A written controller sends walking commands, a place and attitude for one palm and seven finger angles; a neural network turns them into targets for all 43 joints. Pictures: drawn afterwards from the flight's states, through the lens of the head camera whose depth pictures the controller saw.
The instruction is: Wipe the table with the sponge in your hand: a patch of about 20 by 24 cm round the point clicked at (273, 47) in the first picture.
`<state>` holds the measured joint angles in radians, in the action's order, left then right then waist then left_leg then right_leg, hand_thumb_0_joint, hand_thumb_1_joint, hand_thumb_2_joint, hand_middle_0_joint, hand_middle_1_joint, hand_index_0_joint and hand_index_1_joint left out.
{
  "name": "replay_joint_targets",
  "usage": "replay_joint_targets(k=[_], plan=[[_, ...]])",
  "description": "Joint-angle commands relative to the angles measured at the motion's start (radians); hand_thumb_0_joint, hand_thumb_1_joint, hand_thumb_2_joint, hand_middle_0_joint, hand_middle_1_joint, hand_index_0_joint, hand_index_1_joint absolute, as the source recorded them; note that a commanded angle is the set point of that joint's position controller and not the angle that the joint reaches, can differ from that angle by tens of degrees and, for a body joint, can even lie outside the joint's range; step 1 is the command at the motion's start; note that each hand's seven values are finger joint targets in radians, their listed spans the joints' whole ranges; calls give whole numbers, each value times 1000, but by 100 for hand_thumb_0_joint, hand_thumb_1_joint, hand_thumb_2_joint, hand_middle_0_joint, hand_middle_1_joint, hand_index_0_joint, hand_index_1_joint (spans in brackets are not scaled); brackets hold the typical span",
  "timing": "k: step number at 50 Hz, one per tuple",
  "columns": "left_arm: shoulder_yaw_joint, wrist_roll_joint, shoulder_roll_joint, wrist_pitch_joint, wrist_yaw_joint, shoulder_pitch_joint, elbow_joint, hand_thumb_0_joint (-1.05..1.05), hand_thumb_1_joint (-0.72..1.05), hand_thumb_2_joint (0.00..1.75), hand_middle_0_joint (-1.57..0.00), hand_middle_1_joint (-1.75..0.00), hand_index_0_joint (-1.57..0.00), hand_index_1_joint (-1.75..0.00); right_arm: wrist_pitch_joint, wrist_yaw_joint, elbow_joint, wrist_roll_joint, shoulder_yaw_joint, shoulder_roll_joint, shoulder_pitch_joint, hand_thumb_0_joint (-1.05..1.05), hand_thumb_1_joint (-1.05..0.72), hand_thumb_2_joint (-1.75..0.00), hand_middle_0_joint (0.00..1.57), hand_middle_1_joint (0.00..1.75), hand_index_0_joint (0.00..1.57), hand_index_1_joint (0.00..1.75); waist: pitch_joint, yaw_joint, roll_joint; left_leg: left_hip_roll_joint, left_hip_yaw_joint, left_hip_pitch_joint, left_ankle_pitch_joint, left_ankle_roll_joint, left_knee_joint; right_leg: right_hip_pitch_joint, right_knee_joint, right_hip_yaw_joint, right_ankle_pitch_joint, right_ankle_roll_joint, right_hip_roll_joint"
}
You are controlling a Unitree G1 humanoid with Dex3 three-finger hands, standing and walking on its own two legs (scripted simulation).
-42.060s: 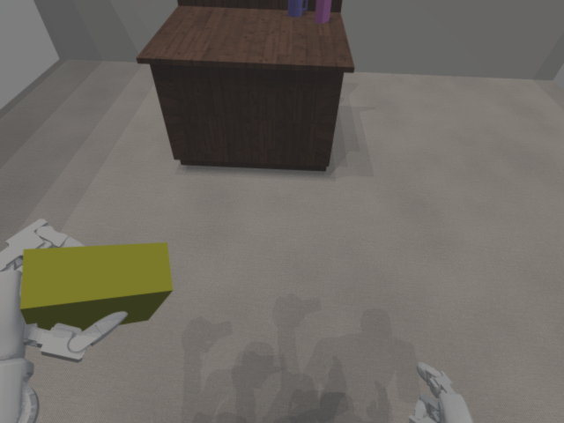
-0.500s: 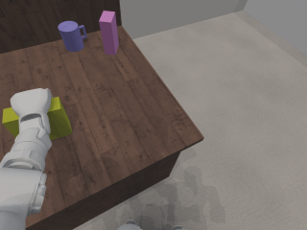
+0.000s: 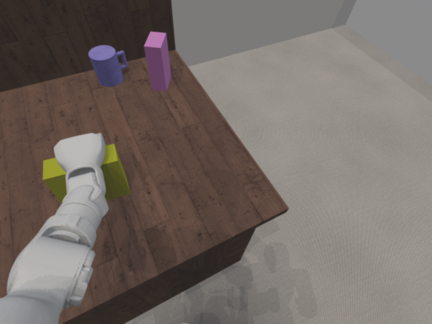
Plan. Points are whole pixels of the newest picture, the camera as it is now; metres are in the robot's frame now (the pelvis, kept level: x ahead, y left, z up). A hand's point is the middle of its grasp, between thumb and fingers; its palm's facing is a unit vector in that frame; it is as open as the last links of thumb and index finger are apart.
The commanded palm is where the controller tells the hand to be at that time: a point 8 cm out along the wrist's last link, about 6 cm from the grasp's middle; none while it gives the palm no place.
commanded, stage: slide across to the middle lane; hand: left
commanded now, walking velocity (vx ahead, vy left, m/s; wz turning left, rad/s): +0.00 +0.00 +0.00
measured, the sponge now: (93, 183) +0.41 +0.28 -0.06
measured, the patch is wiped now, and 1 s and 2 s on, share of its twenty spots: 0.40 0.60 0.80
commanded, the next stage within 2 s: wipe back along the middle lane in 0.06 s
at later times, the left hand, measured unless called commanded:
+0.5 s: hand (105, 174) +0.41 +0.24 -0.01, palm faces -0.11 +0.00 -0.99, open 9.4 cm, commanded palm +0.37 +0.22 +0.02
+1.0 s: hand (110, 189) +0.37 +0.22 -0.01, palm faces -0.08 -0.01 -1.00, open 9.4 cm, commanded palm +0.33 +0.20 +0.02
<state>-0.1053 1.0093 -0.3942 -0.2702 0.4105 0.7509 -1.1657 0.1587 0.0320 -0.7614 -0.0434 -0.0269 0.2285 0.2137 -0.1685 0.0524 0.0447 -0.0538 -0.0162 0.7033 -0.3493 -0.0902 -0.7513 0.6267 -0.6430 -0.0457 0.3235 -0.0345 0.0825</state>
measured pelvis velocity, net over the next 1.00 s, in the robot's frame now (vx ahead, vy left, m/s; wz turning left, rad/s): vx -0.01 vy -0.01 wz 0.00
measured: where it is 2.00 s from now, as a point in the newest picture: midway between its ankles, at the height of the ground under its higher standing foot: outside the picture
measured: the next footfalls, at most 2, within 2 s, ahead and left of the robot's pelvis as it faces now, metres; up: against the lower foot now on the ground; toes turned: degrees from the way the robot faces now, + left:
none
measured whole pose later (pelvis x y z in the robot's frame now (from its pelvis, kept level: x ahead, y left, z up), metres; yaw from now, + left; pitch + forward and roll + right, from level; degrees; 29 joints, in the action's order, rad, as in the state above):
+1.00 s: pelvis -0.01 -0.01 +0.01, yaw +0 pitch +13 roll -3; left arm -0.22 0.97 -0.23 -0.40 0.48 0.59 -1.03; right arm 0.19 0.03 -0.74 -0.07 -0.02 0.21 0.16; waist -0.18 0.01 0.03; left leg -0.06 0.00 0.60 -0.32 -0.08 -0.69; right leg 0.54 -0.61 -0.03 0.31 -0.04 0.08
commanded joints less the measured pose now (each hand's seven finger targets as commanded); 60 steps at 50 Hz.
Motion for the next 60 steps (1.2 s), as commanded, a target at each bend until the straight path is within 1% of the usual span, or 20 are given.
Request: replay_joint_targets(k=[1, 7, 9, 12, 15, 18, 20, 21, 23, 29, 31, 34, 37, 41, 43, 47, 48, 50, 52, 60], plan=[[-7, 13, -101, 3, 17, 317, 107, 0, 10, 130, -120, -160, -120, -160, -15, -11, 63, -2, -52, 175, 60, 0, -90, -90, 20, 30, 20, 30, -322, 36, 6, 78, -89, -341, 453, 80, 62, -77, 54, 35, -338, -30, -27], [-26, -8, -44, 3, 22, 336, 119, 0, 10, 130, -120, -160, -120, -160, -21, -7, 48, -5, -58, 169, 54, 0, -90, -90, 20, 30, 20, 30, -323, 44, 1, 80, -89, -352, 474, 77, 62, -83, 59, 39, -370, -29, -28], [-2, -1, -86, -4, 28, 292, 109, 0, 10, 130, -120, -160, -120, -160, -19, -8, 50, -1, -56, 174, 57, 0, -90, -90, 20, 30, 20, 30, -357, 27, -9, 69, -69, -333, 465, 70, 61, -137, 57, 46, -405, -29, -30], [19, -6, -88, -25, 32, 230, 69, 0, 10, 130, -120, -160, -120, -160, -17, -6, 52, -7, -50, 173, 43, 0, -90, -90, 20, 30, 20, 30, -309, 14, -32, 62, -60, -271, 426, 62, 78, -170, 63, 54, -417, -31, -36], [-22, -5, -53, -34, 30, 211, 68, 0, 10, 130, -120, -160, -120, -160, -17, -4, 65, -10, -48, 171, 35, 0, -90, -90, 20, 30, 20, 30, -288, 21, -37, 58, -52, -256, 377, 53, 85, -169, 74, 55, -392, -28, -36], [-18, -19, -33, -37, 29, 140, 72, 0, 10, 130, -120, -160, -120, -160, -19, -1, 76, -12, -50, 169, 30, 0, -90, -90, 20, 30, 20, 30, -298, -2, -31, 57, -52, -266, 384, 54, 92, -185, 73, 52, -389, -32, -35], [-35, -15, -20, -43, 27, 138, 56, 0, 10, 130, -120, -160, -120, -160, -16, -3, 77, -15, -47, 168, 26, 0, -90, -90, 20, 30, 20, 30, -257, 16, -70, 53, -44, -230, 336, 45, 95, -182, 85, 60, -379, -28, -37], [-13, -11, -49, -49, 29, 123, 38, 0, 10, 130, -120, -160, -120, -160, -15, -5, 75, -17, -45, 171, 25, 0, -90, -90, 20, 30, 20, 30, -243, 10, -95, 51, -43, -204, 305, 43, 100, -190, 89, 65, -361, -28, -39], [-34, -16, -20, -44, 30, 132, 61, 0, 10, 130, -120, -160, -120, -160, -19, -6, 81, -17, -45, 167, 16, 0, -90, -90, 20, 30, 20, 30, -242, 7, -57, 52, -43, -218, 302, 45, 105, -174, 84, 59, -342, -31, -39], [-50, -22, 28, -52, 32, 54, 84, 0, 10, 130, -120, -160, -120, -160, -14, -1, 96, -18, -49, 158, 0, 0, -90, -90, 20, 30, 20, 30, -267, -14, -54, 54, -45, -240, 314, 50, 101, -173, 78, 54, -334, -36, -36], [-81, -24, 66, -61, 34, 50, 97, 0, 10, 130, -120, -160, -120, -160, -10, -2, 100, -20, -47, 154, -16, 0, -90, -90, 20, 30, 20, 30, -241, -4, -67, 54, -41, -238, 309, 50, 104, -166, 84, 58, -338, -35, -37], [-77, -37, 87, -74, 41, 2, 113, 0, 10, 130, -120, -160, -120, -160, -8, 1, 108, -21, -50, 150, -30, 0, -90, -90, 20, 30, 20, 30, -241, -21, -71, 57, -49, -261, 323, 56, 110, -162, 83, 47, -319, -38, -33], [-92, -42, 108, -88, 43, 48, 142, 0, 10, 130, -120, -160, -120, -160, -5, -3, 112, -26, -45, 144, -57, 0, -90, -90, 20, 30, 20, 30, -214, -15, -76, 60, -55, -258, 291, 58, 127, -152, 88, 46, -286, -40, -35], [-106, -38, 114, -111, 46, 34, 139, 0, 10, 130, -120, -160, -120, -160, 2, -9, 117, -25, -40, 144, -69, 0, -90, -90, 20, 30, 20, 30, -200, -15, -99, 55, -50, -262, 260, 56, 135, -158, 99, 46, -258, -39, -34], [-99, -45, 117, -115, 46, 6, 153, 0, 10, 130, -120, -160, -120, -160, 3, -11, 123, -25, -41, 142, -79, 0, -90, -90, 20, 30, 20, 30, -214, -30, -80, 54, -53, -279, 274, 61, 139, -165, 97, 42, -251, -41, -33], [-108, -44, 129, -131, 41, 22, 173, 0, 10, 130, -120, -160, -120, -160, 9, -16, 131, -28, -37, 136, -98, 0, -90, -90, 20, 30, 20, 30, -190, -26, -66, 55, -59, -285, 259, 66, 152, -155, 105, 39, -225, -44, -33], [-95, -43, 111, -131, 43, 4, 174, 0, 10, 130, -120, -160, -120, -160, 10, -16, 131, -25, -38, 139, -92, 0, -90, -90, 20, 30, 20, 30, -200, -33, -72, 55, -60, -294, 266, 66, 149, -158, 102, 36, -226, -45, -31], [-126, -46, 152, -137, 38, -24, 190, 0, 10, 130, -120, -160, -120, -160, 11, -15, 141, -25, -37, 133, -104, 0, -90, -90, 20, 30, 20, 30, -202, -34, -74, 53, -52, -298, 281, 66, 145, -170, 104, 40, -255, -45, -32], [-107, -54, 145, -142, 33, -88, 215, 0, 10, 130, -120, -160, -120, -160, 13, -11, 152, -27, -38, 137, -114, 0, -90, -90, 20, 30, 20, 30, -233, -54, -82, 53, -59, -304, 317, 70, 147, -200, 96, 43, -288, -49, -32], [-161, -68, 205, -196, 20, -261, 348, 0, 10, 130, -120, -160, -120, -160, 24, 4, 178, -30, -40, 136, -163, 0, -90, -90, 20, 30, 20, 30, -198, -68, -117, 55, -61, -335, 387, 74, 144, -234, 96, 46, -368, -50, -35]])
